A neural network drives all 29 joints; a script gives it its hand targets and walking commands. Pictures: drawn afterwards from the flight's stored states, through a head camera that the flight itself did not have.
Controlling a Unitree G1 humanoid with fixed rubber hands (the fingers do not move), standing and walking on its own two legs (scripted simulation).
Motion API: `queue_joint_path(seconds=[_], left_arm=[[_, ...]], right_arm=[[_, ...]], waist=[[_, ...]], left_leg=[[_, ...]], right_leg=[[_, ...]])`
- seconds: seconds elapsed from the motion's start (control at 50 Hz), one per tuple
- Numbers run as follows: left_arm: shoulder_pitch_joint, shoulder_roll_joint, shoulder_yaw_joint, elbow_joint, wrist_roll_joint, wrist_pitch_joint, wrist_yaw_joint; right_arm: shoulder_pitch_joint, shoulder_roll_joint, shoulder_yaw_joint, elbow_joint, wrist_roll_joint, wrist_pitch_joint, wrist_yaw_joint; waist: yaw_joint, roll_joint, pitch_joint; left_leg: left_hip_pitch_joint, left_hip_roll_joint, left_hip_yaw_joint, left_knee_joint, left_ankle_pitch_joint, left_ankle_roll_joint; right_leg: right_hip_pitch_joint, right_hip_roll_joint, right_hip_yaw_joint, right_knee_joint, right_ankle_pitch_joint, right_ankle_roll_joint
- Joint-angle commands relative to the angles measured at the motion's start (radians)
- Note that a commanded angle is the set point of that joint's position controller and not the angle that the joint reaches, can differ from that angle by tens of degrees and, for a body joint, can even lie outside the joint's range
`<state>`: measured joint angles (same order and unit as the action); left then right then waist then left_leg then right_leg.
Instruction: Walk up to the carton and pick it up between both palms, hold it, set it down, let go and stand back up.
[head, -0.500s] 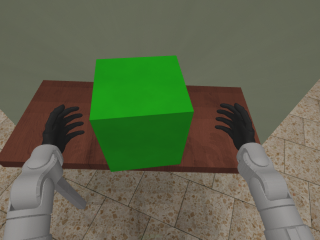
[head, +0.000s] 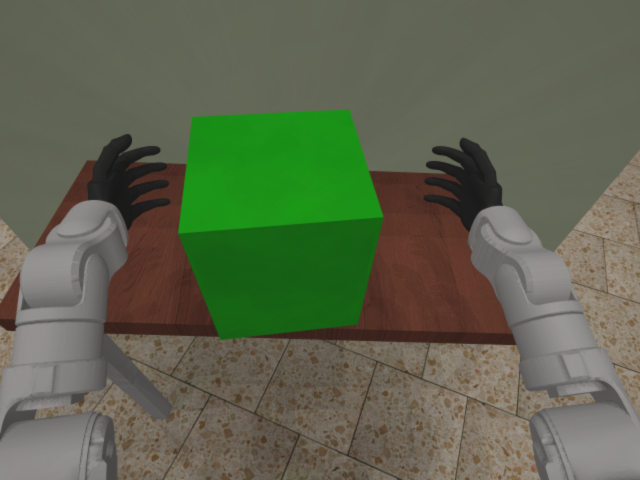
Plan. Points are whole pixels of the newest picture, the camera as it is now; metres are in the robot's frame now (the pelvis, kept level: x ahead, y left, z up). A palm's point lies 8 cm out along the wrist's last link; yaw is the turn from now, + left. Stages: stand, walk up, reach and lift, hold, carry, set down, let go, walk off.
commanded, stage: reach and lift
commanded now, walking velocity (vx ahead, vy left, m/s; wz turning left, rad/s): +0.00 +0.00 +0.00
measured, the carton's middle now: (282, 229) +0.44 +0.08 +0.04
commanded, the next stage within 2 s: none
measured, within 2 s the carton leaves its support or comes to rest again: neither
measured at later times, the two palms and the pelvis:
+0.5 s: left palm (106, 147) +0.41 +0.27 +0.20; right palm (469, 142) +0.47 -0.14 +0.19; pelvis +0.00 +0.00 +0.00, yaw +1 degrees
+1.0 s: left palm (143, 226) +0.40 +0.26 +0.08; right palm (432, 212) +0.45 -0.12 +0.09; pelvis +0.00 +0.00 +0.00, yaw +1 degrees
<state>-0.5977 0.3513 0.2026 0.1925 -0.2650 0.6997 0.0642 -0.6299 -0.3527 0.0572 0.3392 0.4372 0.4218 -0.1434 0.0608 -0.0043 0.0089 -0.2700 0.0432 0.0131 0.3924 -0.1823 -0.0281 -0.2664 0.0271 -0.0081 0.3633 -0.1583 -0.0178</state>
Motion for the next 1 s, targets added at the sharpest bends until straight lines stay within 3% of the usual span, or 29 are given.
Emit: queue_joint_path(seconds=[0.0,0.32,0.46,0.54,0.6,0.68,0.78,0.86,0.98], left_arm=[[-0.565,0.265,0.034,-0.125,-0.007,-0.074,0.009],[-0.866,0.319,-0.049,0.144,-0.048,-0.141,0.016],[-0.854,0.276,-0.083,0.301,-0.029,-0.2,0.003],[-0.773,0.242,-0.07,0.345,0.011,-0.257,-0.02],[-0.74,0.215,-0.064,0.316,0.036,-0.306,-0.026],[-0.737,0.197,-0.053,0.253,0.046,-0.378,-0.017],[-0.763,0.183,-0.052,0.254,0.038,-0.496,0.004],[-0.784,0.163,-0.062,0.31,0.032,-0.586,0.017],[-0.776,0.124,-0.079,0.512,0.045,-0.697,0.01]], right_arm=[[-0.596,-0.178,-0.099,-0.116,-0.004,-0.05,0.013],[-0.902,-0.21,-0.09,0.137,0.003,-0.057,0.021],[-0.897,-0.179,-0.068,0.285,-0.007,-0.08,0.026],[-0.829,-0.148,-0.055,0.318,-0.024,-0.119,0.022],[-0.79,-0.132,-0.067,0.308,-0.046,-0.161,0.02],[-0.78,-0.113,-0.096,0.228,-0.089,-0.232,0.015],[-0.79,-0.076,-0.115,0.18,-0.143,-0.309,0.016],[-0.791,-0.048,-0.128,0.195,-0.181,-0.356,0.014],[-0.77,-0.025,-0.124,0.35,-0.216,-0.415,0.018]], waist=[[0.01,0.036,-0.652],[0.011,0.039,-0.776],[0.007,0.036,-0.753],[0.013,0.025,-0.724],[0.01,0.04,-0.719],[0.014,0.05,-0.765],[0.026,0.046,-0.858],[0.027,0.049,-0.948],[0.029,0.03,-0.962]], left_leg=[[0.151,-0.051,0.036,0.003,0.336,0.002],[0.124,-0.049,0.027,0.027,0.396,-0.004],[0.137,-0.047,0.022,0.033,0.438,-0.012],[0.136,-0.055,0.024,0.028,0.486,-0.017],[0.154,-0.057,0.026,0.029,0.518,-0.03],[0.162,-0.06,0.034,0.049,0.549,-0.045],[0.125,-0.059,0.039,0.066,0.503,-0.045],[0.084,-0.058,0.041,0.086,0.474,-0.049],[0.034,-0.05,0.039,0.104,0.443,-0.055]], right_leg=[[0.255,0.014,0.007,0.003,0.254,0.031],[0.274,0.013,-0.003,0.016,0.35,0.038],[0.273,0.017,-0.005,0.005,0.362,0.027],[0.314,0.021,-0.007,0.003,0.406,0.031],[0.311,0.028,-0.017,-0.002,0.413,0.031],[0.29,0.034,-0.028,0.004,0.418,0.035],[0.261,0.027,-0.026,0.022,0.382,0.037],[0.238,0.022,-0.021,0.044,0.38,0.038],[0.181,0.018,-0.023,0.062,0.332,0.03]])
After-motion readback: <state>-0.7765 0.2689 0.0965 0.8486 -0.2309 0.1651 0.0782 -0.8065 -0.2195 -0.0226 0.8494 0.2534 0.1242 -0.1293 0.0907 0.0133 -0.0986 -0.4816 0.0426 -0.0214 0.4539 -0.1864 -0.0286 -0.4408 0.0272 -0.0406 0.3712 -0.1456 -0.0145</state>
